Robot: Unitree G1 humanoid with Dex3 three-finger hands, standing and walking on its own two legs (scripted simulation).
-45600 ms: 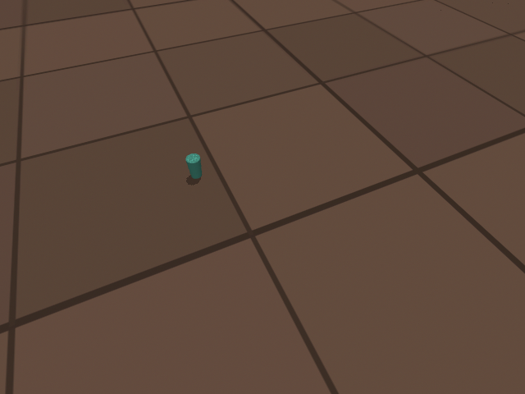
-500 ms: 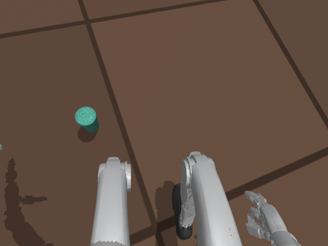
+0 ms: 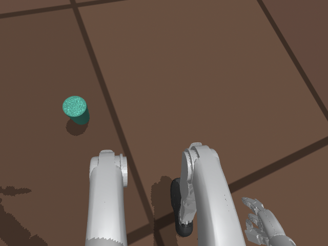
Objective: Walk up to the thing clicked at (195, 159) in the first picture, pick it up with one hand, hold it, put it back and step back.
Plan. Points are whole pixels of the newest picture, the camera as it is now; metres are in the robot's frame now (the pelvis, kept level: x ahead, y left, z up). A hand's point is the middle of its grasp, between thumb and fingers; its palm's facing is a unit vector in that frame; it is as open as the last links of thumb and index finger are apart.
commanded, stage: go down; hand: left
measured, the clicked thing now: (78, 112) +0.50 +0.25 -0.33
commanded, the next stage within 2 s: approach in 1.82 s
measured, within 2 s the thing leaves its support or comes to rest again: neither
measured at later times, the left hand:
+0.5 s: hand out of the picture +0.41 +0.42 -0.01, palm faces +0.22 -0.96 -0.18, open 16.9 cm
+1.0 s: hand out of the picture +0.41 +0.43 -0.03, palm faces +0.23 -0.96 -0.15, open 16.8 cm
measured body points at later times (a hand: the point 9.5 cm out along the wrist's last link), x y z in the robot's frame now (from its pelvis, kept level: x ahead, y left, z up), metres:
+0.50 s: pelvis +0.00 +0.00 -0.02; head +0.20 +0.08 +0.38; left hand +0.39 +0.47 +0.00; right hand +0.12 -0.28 -0.11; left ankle +0.09 +0.13 -0.36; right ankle +0.12 -0.13 -0.36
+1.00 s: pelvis +0.00 +0.01 -0.03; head +0.21 +0.10 +0.36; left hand +0.39 +0.48 -0.02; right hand +0.13 -0.28 -0.12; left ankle +0.09 +0.13 -0.36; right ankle +0.12 -0.13 -0.36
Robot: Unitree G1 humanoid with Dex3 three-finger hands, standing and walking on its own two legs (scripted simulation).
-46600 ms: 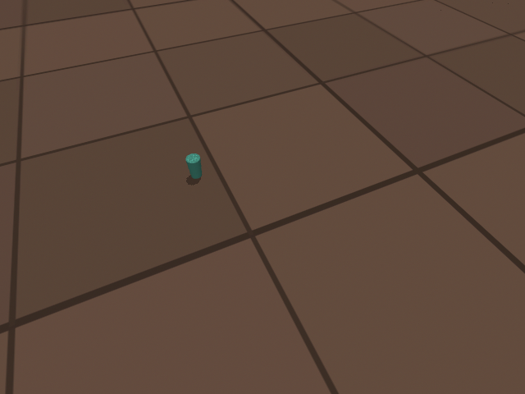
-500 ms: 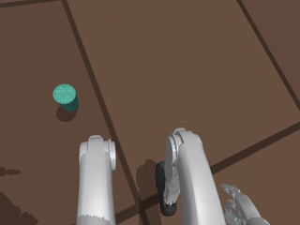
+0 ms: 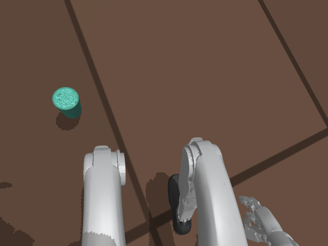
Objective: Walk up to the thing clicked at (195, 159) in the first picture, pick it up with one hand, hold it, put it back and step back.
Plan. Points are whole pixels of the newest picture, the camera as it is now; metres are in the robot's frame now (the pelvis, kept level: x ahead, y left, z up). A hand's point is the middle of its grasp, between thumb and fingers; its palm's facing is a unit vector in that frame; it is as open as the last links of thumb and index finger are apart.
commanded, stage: go down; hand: left
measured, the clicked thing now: (69, 105) +0.50 +0.25 -0.30
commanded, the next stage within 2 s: approach in 0.82 s
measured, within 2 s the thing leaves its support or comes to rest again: neither
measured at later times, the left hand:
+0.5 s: hand out of the picture +0.40 +0.44 +0.01, palm faces +0.26 -0.96 -0.11, open 16.8 cm
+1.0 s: hand out of the picture +0.40 +0.44 +0.01, palm faces +0.27 -0.96 -0.08, open 17.0 cm
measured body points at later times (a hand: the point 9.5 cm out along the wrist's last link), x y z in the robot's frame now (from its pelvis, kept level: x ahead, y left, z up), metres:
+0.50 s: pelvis +0.00 +0.00 +0.00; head +0.21 +0.10 +0.39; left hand +0.38 +0.49 +0.02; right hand +0.13 -0.28 -0.09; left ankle +0.08 +0.12 -0.33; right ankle +0.13 -0.14 -0.32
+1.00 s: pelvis +0.00 +0.00 +0.00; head +0.21 +0.10 +0.38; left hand +0.38 +0.49 +0.02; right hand +0.13 -0.28 -0.09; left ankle +0.08 +0.12 -0.33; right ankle +0.13 -0.14 -0.32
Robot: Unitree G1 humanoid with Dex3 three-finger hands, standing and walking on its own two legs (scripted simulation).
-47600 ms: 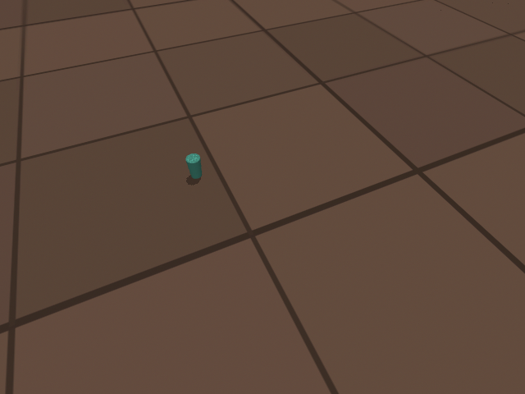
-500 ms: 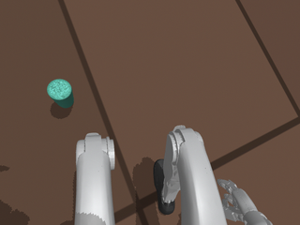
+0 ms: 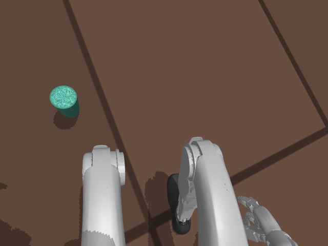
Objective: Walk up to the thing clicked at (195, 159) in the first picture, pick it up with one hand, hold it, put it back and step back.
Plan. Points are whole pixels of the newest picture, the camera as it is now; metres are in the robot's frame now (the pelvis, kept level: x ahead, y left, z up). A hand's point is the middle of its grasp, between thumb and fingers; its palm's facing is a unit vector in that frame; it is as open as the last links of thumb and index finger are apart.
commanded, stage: approach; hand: left
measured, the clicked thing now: (67, 104) +0.49 +0.26 -0.29
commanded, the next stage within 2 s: close in in 0.46 s
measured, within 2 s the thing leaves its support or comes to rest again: neither
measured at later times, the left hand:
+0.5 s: hand (11, 105) +0.44 +0.36 -0.17, palm faces +0.25 -0.97 +0.02, open 17.4 cm
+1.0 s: hand (48, 106) +0.46 +0.29 -0.23, palm faces +0.30 -0.96 +0.02, open 17.0 cm
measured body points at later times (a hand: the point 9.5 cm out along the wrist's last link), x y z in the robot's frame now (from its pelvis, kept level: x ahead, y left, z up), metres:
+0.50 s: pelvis +0.00 +0.00 -0.05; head +0.24 +0.14 +0.30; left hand +0.42 +0.41 -0.17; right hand +0.15 -0.26 -0.10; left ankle +0.08 +0.12 -0.32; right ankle +0.13 -0.14 -0.32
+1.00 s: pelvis -0.02 +0.02 -0.07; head +0.23 +0.20 +0.26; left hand +0.44 +0.34 -0.23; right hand +0.11 -0.24 -0.08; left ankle +0.08 +0.12 -0.32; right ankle +0.13 -0.14 -0.32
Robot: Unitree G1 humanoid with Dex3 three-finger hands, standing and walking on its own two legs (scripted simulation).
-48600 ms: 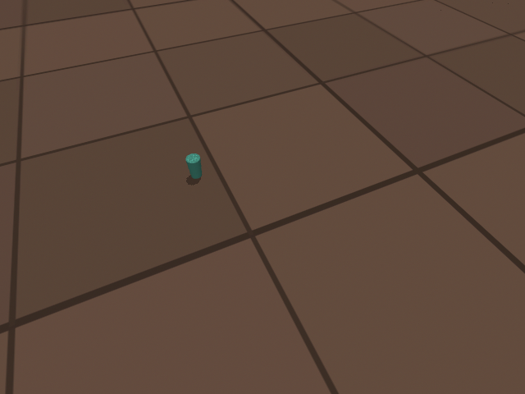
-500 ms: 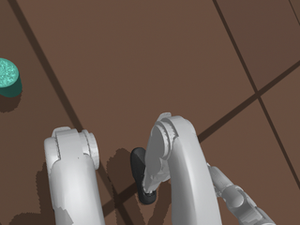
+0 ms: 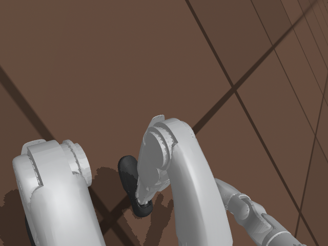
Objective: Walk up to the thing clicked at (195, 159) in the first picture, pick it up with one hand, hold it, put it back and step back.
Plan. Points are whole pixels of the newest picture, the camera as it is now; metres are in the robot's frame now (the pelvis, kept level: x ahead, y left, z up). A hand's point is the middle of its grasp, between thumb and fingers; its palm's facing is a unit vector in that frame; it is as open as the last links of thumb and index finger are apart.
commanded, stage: close in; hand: left
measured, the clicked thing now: out of the picture +0.47 +0.31 -0.23
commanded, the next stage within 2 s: close in 0.22 s
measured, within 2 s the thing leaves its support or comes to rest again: leaves its support in 1.42 s
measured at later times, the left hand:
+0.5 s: hand out of the picture +0.46 +0.31 -0.18, palm faces +0.47 -0.88 +0.01, open 15.4 cm
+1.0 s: hand out of the picture +0.47 +0.31 -0.17, palm faces +0.47 -0.88 -0.01, open 8.6 cm
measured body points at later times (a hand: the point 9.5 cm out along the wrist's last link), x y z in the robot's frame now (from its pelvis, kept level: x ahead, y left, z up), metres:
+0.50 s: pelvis +0.00 +0.00 +0.00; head +0.24 +0.20 +0.32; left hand +0.43 +0.36 -0.18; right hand +0.15 -0.25 -0.02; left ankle +0.08 +0.11 -0.25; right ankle +0.17 -0.14 -0.25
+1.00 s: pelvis +0.00 +0.00 +0.01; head +0.25 +0.19 +0.32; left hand +0.44 +0.35 -0.17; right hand +0.14 -0.25 -0.02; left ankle +0.08 +0.11 -0.25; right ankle +0.17 -0.14 -0.25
